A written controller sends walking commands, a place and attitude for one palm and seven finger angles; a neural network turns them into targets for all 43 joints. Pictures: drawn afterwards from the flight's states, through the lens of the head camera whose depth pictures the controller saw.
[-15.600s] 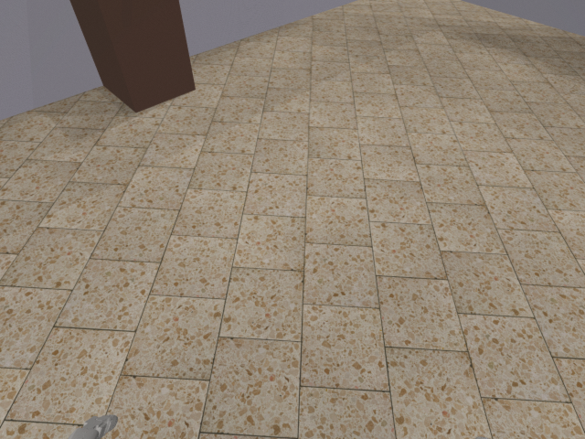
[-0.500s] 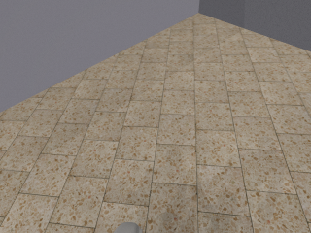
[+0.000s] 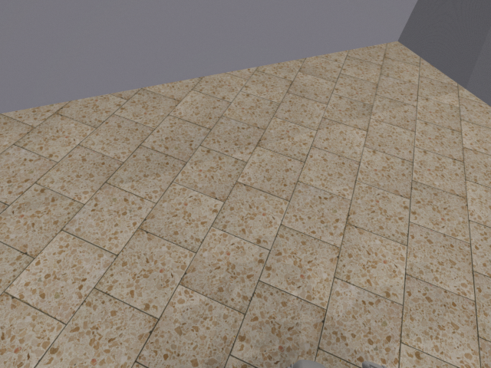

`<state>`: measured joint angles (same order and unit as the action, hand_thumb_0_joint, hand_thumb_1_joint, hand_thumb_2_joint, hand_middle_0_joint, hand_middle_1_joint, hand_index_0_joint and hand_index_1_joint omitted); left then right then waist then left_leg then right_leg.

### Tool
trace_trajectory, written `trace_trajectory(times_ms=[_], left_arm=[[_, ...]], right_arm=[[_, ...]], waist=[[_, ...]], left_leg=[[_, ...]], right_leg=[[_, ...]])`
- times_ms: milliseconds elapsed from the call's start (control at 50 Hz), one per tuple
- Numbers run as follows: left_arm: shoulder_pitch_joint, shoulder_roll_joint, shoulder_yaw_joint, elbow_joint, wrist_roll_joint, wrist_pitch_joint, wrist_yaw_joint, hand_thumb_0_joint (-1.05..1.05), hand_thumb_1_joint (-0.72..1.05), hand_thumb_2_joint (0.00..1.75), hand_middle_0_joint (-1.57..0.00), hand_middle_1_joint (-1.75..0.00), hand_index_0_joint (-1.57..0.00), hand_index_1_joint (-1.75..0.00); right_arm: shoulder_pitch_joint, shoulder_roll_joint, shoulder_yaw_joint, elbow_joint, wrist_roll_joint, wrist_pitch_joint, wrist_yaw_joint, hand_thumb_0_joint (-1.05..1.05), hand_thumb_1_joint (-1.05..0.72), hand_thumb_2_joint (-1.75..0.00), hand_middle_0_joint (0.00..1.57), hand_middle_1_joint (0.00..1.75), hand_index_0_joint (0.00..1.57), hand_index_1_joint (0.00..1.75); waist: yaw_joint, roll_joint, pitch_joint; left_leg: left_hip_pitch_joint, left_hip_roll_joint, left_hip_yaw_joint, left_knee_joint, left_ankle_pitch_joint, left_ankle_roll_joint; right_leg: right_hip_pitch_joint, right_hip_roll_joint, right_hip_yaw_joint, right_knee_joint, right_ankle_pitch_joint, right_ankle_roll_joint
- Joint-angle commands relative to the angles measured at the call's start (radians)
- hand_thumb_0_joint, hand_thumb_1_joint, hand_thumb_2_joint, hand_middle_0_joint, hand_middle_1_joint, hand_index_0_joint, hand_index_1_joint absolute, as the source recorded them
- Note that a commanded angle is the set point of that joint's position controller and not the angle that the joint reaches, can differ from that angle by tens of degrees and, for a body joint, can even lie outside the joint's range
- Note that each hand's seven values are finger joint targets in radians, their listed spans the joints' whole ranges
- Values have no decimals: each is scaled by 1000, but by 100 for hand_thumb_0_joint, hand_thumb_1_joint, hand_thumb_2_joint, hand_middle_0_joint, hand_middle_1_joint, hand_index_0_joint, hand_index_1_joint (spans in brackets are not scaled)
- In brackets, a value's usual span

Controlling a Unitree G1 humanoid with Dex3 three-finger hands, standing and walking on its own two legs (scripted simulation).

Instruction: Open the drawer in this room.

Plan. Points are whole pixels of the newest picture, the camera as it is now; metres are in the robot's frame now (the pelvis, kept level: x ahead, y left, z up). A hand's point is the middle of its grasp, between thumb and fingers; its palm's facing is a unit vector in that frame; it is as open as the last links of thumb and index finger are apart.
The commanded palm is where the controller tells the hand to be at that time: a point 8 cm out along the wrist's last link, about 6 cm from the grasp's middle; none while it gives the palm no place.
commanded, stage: turn or walk to find it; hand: left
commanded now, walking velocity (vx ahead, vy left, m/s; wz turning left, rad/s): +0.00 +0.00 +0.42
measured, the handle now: out of the picture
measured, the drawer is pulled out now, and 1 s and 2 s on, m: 0.00 0.00 0.00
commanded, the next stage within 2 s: none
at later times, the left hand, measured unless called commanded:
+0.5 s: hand out of the picture +0.02 +0.13 -0.14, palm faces +0.24 -0.93 -0.28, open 7.4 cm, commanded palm none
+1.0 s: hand out of the picture -0.16 +0.18 -0.19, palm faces +0.51 -0.83 -0.22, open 7.4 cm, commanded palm none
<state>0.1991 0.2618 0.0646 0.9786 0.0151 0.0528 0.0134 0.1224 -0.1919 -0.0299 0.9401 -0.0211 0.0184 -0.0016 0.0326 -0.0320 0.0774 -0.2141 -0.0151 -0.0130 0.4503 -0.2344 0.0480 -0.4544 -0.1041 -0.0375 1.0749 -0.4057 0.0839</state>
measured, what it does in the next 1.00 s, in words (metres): steps on the spot, turning left: right foot, then left foot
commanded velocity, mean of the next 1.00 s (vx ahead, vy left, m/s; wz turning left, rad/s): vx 0.00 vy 0.00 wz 0.42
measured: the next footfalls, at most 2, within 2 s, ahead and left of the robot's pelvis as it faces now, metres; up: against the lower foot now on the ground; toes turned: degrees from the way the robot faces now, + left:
right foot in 0.28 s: +0.04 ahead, -0.15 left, +0.00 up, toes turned +3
left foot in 0.82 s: -0.08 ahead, +0.08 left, +0.00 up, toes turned +27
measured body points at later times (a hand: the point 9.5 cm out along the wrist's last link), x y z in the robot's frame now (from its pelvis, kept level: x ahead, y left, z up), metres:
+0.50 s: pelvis -0.03 -0.07 +0.00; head +0.00 -0.11 +0.45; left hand +0.01 +0.18 -0.12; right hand +0.04 -0.32 -0.17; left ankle -0.08 +0.09 -0.64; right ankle +0.00 -0.15 -0.74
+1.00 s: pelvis -0.08 -0.02 +0.00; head -0.08 +0.03 +0.45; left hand -0.19 +0.23 -0.17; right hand +0.13 -0.18 -0.12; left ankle -0.12 +0.06 -0.74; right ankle -0.03 -0.17 -0.66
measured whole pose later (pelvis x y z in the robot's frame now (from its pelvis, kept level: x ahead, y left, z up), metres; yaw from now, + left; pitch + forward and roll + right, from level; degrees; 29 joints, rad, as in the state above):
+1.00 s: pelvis -0.08 -0.02 +0.00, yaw +26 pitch -1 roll -2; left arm 0.25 0.27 0.07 1.02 0.02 0.07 0.01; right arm 0.12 -0.19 -0.03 0.95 -0.02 0.03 0.00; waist 0.04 -0.04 0.06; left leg -0.22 -0.01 0.02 0.48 -0.26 0.05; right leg -0.46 -0.11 -0.07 1.07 -0.40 0.07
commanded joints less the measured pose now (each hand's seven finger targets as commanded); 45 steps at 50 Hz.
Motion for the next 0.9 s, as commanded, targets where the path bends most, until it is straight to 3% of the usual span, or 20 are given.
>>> trace_trajectory(times_ms=[0,140,220,240,260,280,300,320,340,400,540,660,700,740,760,780,800,820,840,880], left_arm=[[-35,60,9,-90,0,-23,3,0,90,90,-20,-30,-20,-30],[-88,35,1,-127,-9,-27,8,0,90,90,-20,-30,-20,-30],[15,46,7,-104,-14,-42,12,0,90,90,-20,-30,-20,-30],[49,79,14,-95,-10,-52,16,0,90,90,-20,-30,-20,-30],[76,162,30,-94,6,-63,24,0,90,90,-20,-30,-20,-30],[69,208,35,-107,8,-61,24,0,90,90,-20,-30,-20,-30],[41,186,27,-121,3,-54,26,0,90,90,-20,-30,-20,-30],[-24,144,31,-134,0,-60,30,0,90,90,-20,-30,-20,-30],[-67,119,22,-144,-2,-57,25,0,90,90,-20,-30,-20,-30],[-70,66,5,-143,-4,-66,20,0,90,90,-20,-30,-20,-30],[56,86,15,-95,4,-70,24,0,90,90,-20,-30,-20,-30],[120,125,26,-55,17,-63,21,0,90,90,-20,-30,-20,-30],[126,141,34,-45,20,-59,19,0,90,90,-20,-30,-20,-30],[104,150,37,-38,17,-56,17,0,90,90,-20,-30,-20,-30],[84,151,38,-38,11,-52,16,0,90,90,-20,-30,-20,-30],[76,130,35,-41,2,-45,14,0,90,90,-20,-30,-20,-30],[91,72,24,-65,-7,-36,11,0,90,90,-20,-30,-20,-30],[39,26,3,-97,-1,-24,12,0,90,90,-20,-30,-20,-30],[11,53,9,-97,1,-15,12,0,90,90,-20,-30,-20,-30],[5,66,19,-62,7,-2,10,0,90,90,-20,-30,-20,-30]], right_arm=[[106,-206,-60,-32,3,-15,-17,0,-90,-90,20,30,20,30],[113,-209,-72,-36,-7,-2,-14,0,-90,-90,20,30,20,30],[83,-197,-76,-45,-1,3,-11,0,-90,-90,20,30,20,30],[91,-167,-74,-48,6,2,-7,0,-90,-90,20,30,20,30],[112,-106,-63,-60,15,0,-1,0,-90,-90,20,30,20,30],[97,-107,-68,-79,10,6,-4,0,-90,-90,20,30,20,30],[94,-134,-78,-71,2,19,-3,0,-90,-90,20,30,20,30],[117,-135,-81,-46,-4,36,0,0,-90,-90,20,30,20,30],[132,-134,-85,-21,-5,43,5,0,-90,-90,20,30,20,30],[186,-109,-79,15,-5,46,15,0,-90,-90,20,30,20,30],[105,-111,-71,5,-4,51,14,0,-90,-90,20,30,20,30],[12,-90,-49,-22,8,34,14,0,-90,-90,20,30,20,30],[4,-84,-42,-30,15,23,11,0,-90,-90,20,30,20,30],[47,-87,-40,-24,17,13,8,0,-90,-90,20,30,20,30],[85,-97,-41,-13,15,7,8,0,-90,-90,20,30,20,30],[121,-127,-48,-5,14,-2,11,0,-90,-90,20,30,20,30],[149,-226,-69,-10,5,-11,7,0,-90,-90,20,30,20,30],[174,-300,-85,-7,4,-2,-2,0,-90,-90,20,30,20,30],[159,-295,-80,-3,0,7,-3,0,-90,-90,20,30,20,30],[47,-228,-62,-24,0,4,-20,0,-90,-90,20,30,20,30]], waist=[[-58,175,-117],[-65,209,-107],[-9,180,-145],[4,96,-162],[13,-149,-188],[19,-245,-148],[5,-139,-117],[-25,-200,-80],[-45,-138,-30],[-66,-120,-16],[-17,-114,-39],[21,-154,-81],[27,-173,-102],[-2,-170,-130],[-30,-139,-146],[-55,-41,-164],[-73,233,-168],[-92,356,-125],[-91,255,-96],[-49,290,-24]], left_leg=[[164,242,-223,-98,547,117],[64,228,-322,-80,479,126],[-53,168,-329,-7,372,76],[-156,119,-295,53,221,27],[-327,-3,-151,232,-78,-46],[-373,-64,-69,449,-355,-79],[-338,-29,-98,602,-339,-73],[-342,-3,-121,685,-291,-74],[-344,3,-102,753,-227,-81],[-351,18,-58,799,-102,-105],[-355,54,-32,703,-123,-131],[-255,52,40,426,-233,-118],[-195,46,67,324,-255,-105],[-101,34,94,181,-175,-95],[-16,33,97,70,-68,-88],[117,62,54,-64,65,-77],[234,277,-235,-138,235,-1],[183,420,-367,-166,450,91],[91,436,-308,-158,359,134],[9,313,-258,-195,181,72]], right_leg=[[-72,7,21,-35,-3,14],[63,55,10,-275,-47,-7],[290,74,-8,-593,155,-23],[430,18,37,-713,238,-32],[561,-211,249,-780,264,-100],[453,-391,381,-797,388,-210],[326,-380,315,-800,349,-247],[249,-328,277,-834,224,-228],[212,-272,224,-839,164,-200],[243,-185,54,-805,290,-154],[337,-235,40,-797,312,-195],[393,-266,10,-736,491,-229],[393,-281,4,-701,538,-238],[366,-274,-28,-642,548,-209],[325,-256,-68,-593,494,-172],[229,-219,-111,-482,401,-119],[1,-90,-169,-284,74,-41],[-107,-19,-108,-131,-243,-9],[-67,-36,-44,-46,-210,-27],[-93,-35,10,18,-77,-22]])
